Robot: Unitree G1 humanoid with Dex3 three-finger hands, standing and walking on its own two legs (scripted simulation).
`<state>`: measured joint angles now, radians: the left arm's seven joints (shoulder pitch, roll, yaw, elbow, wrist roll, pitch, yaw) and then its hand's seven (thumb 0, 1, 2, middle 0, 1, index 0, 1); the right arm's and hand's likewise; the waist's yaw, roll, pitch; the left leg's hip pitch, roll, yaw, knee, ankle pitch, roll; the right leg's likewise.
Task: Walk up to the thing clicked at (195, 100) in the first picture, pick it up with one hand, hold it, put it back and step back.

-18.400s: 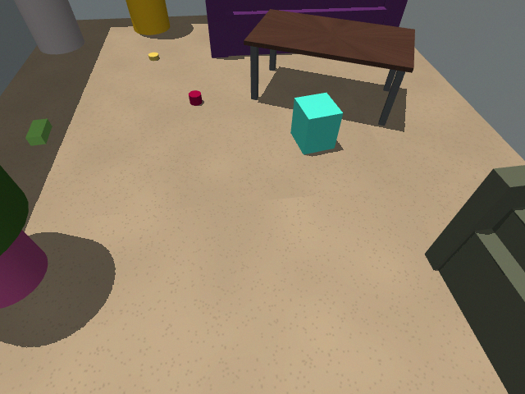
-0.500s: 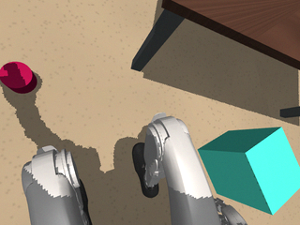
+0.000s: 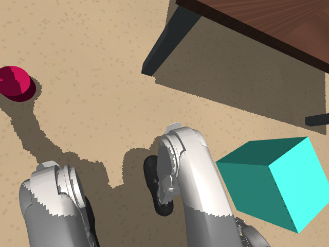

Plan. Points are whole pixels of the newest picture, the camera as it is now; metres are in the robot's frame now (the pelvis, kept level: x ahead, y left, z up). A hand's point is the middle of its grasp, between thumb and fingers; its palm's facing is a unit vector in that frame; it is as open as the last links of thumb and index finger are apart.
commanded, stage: approach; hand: left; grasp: from above
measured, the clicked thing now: (16, 84) +0.55 +0.23 -0.30
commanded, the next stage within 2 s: close in in 0.68 s
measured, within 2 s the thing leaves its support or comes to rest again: neither
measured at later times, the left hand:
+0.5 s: hand (5, 59) +0.56 +0.21 -0.16, palm faces -0.38 +0.00 -0.92, open 13.3 cm
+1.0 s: hand out of the picture +0.53 +0.24 -0.20, palm faces -0.44 -0.04 -0.90, open 14.1 cm
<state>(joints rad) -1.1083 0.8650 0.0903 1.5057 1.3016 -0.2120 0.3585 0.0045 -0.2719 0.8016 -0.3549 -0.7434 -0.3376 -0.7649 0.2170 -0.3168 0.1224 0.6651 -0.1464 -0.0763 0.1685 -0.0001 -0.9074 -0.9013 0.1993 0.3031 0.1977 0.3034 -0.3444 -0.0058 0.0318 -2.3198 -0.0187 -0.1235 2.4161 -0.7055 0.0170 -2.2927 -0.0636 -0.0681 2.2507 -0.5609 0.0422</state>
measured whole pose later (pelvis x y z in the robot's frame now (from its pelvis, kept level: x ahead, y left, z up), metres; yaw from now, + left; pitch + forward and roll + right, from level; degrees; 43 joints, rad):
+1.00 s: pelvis +0.00 +0.00 -0.01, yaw -1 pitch +34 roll -11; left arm -1.22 0.83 0.00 1.61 1.34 -0.18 0.42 0.00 -0.53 0.99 -0.09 -0.99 -0.10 -0.98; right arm 0.19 -0.34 0.16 0.64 -0.18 -0.09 0.16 0.00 -0.90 -0.89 0.20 0.30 0.20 0.30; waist -0.41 -0.05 0.05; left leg -2.34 -0.03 -0.14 2.45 -0.72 0.01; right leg -2.30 -0.06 -0.08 2.27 -0.57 0.04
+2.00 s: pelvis +0.00 +0.01 -0.02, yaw -5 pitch +31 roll -14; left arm -1.24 1.01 0.08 1.75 1.32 -0.15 0.55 0.00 -0.45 1.03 -0.11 -1.06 -0.12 -1.06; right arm 0.20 -0.37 0.29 0.58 -0.23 -0.21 0.25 0.00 -0.91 -0.90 0.20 0.30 0.20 0.30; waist -0.48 -0.10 0.19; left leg -2.34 -0.01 -0.20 2.51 -0.73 0.02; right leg -2.28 -0.04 -0.13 2.27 -0.55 0.06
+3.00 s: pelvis +0.00 +0.01 -0.01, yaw -6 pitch +30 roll -16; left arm -1.24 1.06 0.04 1.76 1.30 -0.16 0.59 0.00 -0.17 0.87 -0.27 -1.03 -0.31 -0.99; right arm 0.17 -0.38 0.36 0.58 -0.24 -0.22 0.23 0.00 -0.90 -0.90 0.20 0.30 0.20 0.30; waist -0.51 -0.13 0.22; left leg -2.33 0.00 -0.22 2.50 -0.73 0.03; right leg -2.26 -0.02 -0.15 2.24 -0.53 0.07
